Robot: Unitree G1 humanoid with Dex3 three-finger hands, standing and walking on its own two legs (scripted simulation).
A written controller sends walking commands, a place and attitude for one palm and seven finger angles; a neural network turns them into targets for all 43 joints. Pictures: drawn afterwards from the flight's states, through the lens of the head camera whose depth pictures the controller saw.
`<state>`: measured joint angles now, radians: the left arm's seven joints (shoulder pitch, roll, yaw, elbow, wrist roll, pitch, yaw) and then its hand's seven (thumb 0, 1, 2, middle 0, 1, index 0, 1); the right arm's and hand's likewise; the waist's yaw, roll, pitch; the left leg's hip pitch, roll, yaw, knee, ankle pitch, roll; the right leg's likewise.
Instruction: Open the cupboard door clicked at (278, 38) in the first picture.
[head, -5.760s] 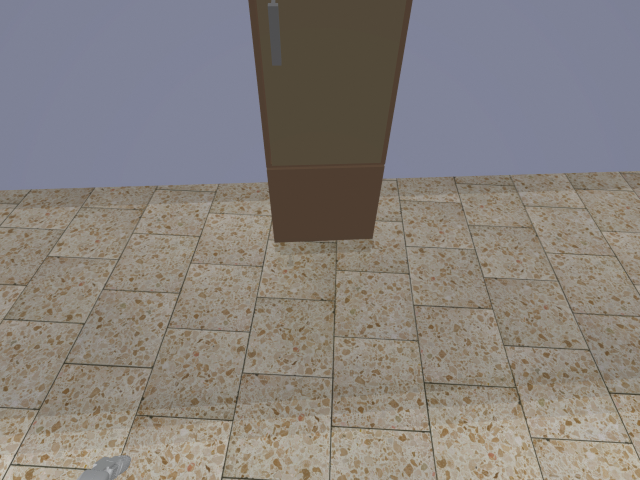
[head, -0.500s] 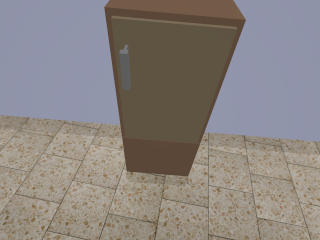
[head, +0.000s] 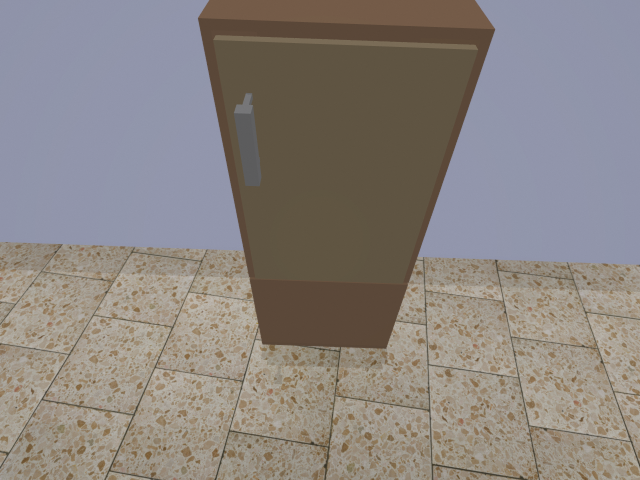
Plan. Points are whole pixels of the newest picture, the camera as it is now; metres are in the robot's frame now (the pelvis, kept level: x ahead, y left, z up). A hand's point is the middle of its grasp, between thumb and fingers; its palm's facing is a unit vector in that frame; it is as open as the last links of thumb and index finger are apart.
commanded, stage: look again from close up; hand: left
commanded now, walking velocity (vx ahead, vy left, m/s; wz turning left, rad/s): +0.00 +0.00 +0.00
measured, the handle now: (250, 140) +0.60 +0.16 +0.09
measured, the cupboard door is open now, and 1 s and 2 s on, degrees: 0 0 0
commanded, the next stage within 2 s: shuffle to correct the standing spot in 0.48 s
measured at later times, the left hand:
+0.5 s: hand out of the picture -0.04 +0.16 -0.18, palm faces +0.05 -0.98 -0.18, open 7.4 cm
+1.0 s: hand out of the picture -0.05 +0.13 -0.20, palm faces +0.08 -0.99 -0.12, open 7.4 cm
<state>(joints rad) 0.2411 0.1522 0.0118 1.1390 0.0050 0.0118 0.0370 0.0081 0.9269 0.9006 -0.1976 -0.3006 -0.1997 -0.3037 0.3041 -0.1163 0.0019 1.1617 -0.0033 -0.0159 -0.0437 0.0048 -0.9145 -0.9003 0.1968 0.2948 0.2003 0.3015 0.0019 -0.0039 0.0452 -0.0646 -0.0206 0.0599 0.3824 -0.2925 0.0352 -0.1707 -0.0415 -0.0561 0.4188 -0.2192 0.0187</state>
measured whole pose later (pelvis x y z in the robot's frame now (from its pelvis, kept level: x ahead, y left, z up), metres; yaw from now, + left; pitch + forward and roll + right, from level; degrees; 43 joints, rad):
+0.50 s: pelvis -0.04 +0.00 -0.01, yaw +0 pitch -3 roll +1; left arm 0.32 0.13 0.00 1.09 0.02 0.00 0.03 0.00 0.91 0.90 -0.20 -0.30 -0.20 -0.30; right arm 0.31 -0.16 0.00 1.06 -0.01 -0.02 -0.03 0.01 -0.92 -0.90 0.20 0.29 0.20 0.30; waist 0.00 0.01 0.01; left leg -0.14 -0.03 0.06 0.47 -0.29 0.04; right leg -0.24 -0.06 -0.06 0.50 -0.21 0.01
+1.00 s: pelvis +0.00 -0.02 -0.02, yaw +0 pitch -1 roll +0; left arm 0.42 0.12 0.04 1.10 0.02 0.00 0.01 0.00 0.91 0.90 -0.20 -0.30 -0.20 -0.30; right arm 0.42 -0.11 -0.01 1.10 -0.02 -0.04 -0.03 0.00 -0.91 -0.90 0.19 0.29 0.20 0.30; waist 0.00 -0.04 -0.01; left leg -0.18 0.00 0.05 0.59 -0.41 0.02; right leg -0.30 -0.02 -0.07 0.68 -0.37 -0.04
